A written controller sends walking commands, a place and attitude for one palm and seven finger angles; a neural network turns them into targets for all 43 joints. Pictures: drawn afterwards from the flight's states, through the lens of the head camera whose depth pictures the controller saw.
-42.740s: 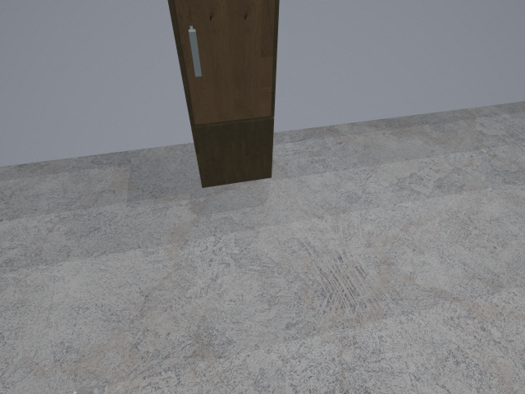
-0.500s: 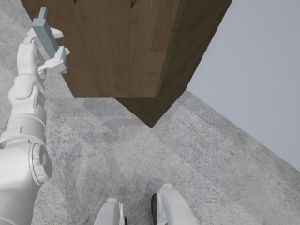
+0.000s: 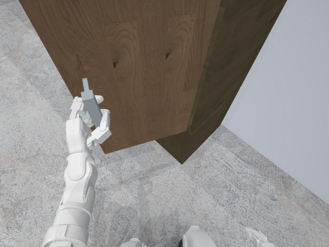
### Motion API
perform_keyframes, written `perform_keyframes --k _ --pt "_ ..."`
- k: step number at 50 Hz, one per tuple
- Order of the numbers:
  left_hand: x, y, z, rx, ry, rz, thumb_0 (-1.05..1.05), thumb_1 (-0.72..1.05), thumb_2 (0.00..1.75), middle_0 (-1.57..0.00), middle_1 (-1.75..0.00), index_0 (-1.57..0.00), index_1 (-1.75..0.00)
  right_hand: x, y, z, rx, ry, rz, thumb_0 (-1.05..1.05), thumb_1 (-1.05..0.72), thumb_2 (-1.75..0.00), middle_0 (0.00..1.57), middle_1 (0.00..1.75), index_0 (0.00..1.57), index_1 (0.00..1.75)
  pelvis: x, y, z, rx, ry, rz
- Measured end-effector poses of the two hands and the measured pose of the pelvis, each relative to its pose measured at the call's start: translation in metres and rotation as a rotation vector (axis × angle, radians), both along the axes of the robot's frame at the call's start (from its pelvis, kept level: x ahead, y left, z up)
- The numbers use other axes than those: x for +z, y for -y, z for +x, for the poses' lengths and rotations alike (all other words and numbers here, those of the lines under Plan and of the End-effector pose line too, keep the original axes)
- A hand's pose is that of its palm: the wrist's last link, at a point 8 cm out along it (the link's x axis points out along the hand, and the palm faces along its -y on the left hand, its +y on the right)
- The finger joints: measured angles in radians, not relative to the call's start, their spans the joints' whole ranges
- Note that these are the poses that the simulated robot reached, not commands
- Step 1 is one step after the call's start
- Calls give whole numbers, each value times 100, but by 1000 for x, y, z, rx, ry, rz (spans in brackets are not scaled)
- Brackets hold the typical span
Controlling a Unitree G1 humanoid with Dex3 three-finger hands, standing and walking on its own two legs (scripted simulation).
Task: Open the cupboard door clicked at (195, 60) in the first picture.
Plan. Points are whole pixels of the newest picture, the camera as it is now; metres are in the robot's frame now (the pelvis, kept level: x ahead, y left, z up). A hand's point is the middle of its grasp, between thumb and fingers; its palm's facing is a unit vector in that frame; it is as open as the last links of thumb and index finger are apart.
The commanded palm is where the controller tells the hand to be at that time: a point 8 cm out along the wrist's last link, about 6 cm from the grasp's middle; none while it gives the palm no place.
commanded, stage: pull the door open along its arc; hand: left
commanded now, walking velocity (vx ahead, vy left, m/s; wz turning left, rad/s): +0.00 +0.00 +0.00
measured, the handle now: (95, 109) +0.44 +0.18 +0.04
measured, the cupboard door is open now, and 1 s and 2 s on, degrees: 63 92 91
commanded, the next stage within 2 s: open thumb and fingers to let go in 0.50 s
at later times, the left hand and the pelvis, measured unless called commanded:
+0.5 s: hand (144, 167) +0.28 +0.05 +0.05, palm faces +0.38 -0.93 -0.02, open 6.6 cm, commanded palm +0.21 +0.08 +0.04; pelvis +0.00 -0.04 +0.00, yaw +4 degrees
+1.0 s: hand (150, 172) +0.28 +0.04 +0.05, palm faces +0.42 -0.91 -0.03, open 10.3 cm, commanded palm +0.23 +0.08 +0.04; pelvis -0.03 -0.06 -0.01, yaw +5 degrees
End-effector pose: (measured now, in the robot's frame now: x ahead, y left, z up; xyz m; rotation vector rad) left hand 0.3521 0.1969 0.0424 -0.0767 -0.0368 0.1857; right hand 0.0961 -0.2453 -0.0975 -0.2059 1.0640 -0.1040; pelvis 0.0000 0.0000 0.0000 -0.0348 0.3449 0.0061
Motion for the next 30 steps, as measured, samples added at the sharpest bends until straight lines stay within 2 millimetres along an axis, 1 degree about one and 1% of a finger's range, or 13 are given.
perform_keyframes --k 3,6,8,11,15,21,27,30 --pt "0 15 -17 103 -2 -10 1 68 76 -28 -132 -31 -124 -1 -8 28 55 55 21 1 -91 -90 20 30 20 30 -1 2 1 8 11 4" --pt "2 30 -32 194 -13 -3 1 68 77 -28 -131 -31 -125 -1 -17 51 104 99 41 1 -91 -90 20 30 20 30 -1 6 1 18 21 9" --pt "3 39 -41 235 -23 10 1 68 78 -28 -130 -30 -126 -1 -23 62 128 121 55 1 -91 -90 20 30 20 30 -1 9 1 24 29 11" --pt "5 51 -54 255 -37 40 1 68 77 -28 -129 -29 -128 1 -28 74 151 145 69 1 -91 -90 20 30 20 30 0 14 2 33 42 15" --pt "7 66 -71 250 -57 52 2 67 75 -28 -129 -28 -129 4 -28 80 163 166 79 1 -91 -90 20 30 20 30 2 21 3 42 62 20" --pt "9 91 -95 237 -77 47 2 66 72 -26 -130 -29 -131 7 -18 81 167 191 70 1 -91 -90 21 30 20 30 3 31 5 51 82 28" --pt "11 110 -112 179 -92 76 2 65 70 -26 -130 -29 -131 8 -4 81 157 228 70 1 -91 -90 20 30 20 30 2 40 5 54 92 36" --pt "11 116 -116 178 -94 85 2 65 70 -27 -129 -30 -132 8 1 83 157 248 67 1 -91 -90 20 30 20 30 1 45 4 58 96 40"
